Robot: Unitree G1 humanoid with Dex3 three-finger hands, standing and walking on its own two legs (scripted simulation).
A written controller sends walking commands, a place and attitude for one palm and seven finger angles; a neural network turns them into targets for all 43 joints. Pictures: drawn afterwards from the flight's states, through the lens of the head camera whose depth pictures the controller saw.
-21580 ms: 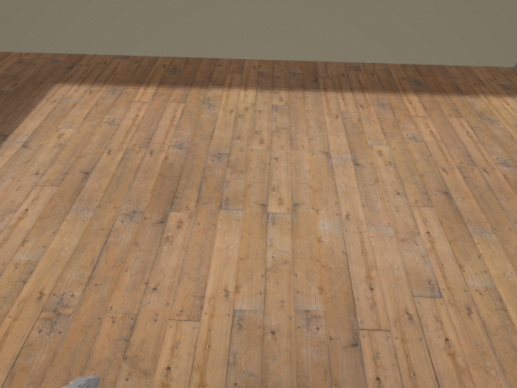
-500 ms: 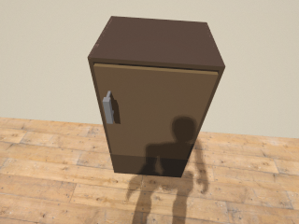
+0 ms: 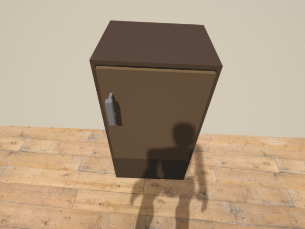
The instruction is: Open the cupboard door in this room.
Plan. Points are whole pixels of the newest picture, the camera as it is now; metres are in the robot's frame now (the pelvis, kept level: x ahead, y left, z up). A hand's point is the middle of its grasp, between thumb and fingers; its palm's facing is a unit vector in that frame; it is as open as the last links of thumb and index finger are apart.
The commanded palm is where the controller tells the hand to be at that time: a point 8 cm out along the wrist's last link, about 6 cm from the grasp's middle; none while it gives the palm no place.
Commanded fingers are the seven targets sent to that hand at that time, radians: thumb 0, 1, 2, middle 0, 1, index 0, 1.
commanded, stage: look again from close up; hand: left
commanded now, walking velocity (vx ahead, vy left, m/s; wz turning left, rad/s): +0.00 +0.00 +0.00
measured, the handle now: (111, 109) +0.57 +0.19 -0.05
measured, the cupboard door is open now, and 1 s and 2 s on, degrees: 0 0 0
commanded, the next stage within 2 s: raise the hand with hooked fingers in 0.26 s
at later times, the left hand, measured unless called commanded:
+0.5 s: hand out of the picture +0.10 +0.20 -0.09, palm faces +0.29 -0.94 -0.20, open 7.3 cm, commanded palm +0.10 +0.22 -0.07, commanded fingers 0.00 0.71 0.82 -0.21 -0.42 -0.21 -0.42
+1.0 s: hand (79, 217) +0.17 +0.20 -0.07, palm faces +0.06 -1.00 -0.08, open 9.9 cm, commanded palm +0.16 +0.26 -0.06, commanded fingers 0.00 0.13 0.57 -0.25 -0.80 -0.25 -0.80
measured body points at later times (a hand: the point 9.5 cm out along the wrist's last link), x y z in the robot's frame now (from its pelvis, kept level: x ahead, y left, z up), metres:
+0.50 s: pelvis +0.00 +0.00 -0.01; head -0.02 +0.00 +0.44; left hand +0.08 +0.25 -0.08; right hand +0.05 -0.24 -0.14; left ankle +0.04 +0.09 -0.74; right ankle +0.05 -0.13 -0.73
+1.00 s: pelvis +0.01 -0.03 -0.12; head +0.08 +0.01 +0.32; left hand +0.17 +0.26 -0.06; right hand +0.27 -0.21 -0.17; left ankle +0.04 +0.09 -0.74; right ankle +0.05 -0.13 -0.74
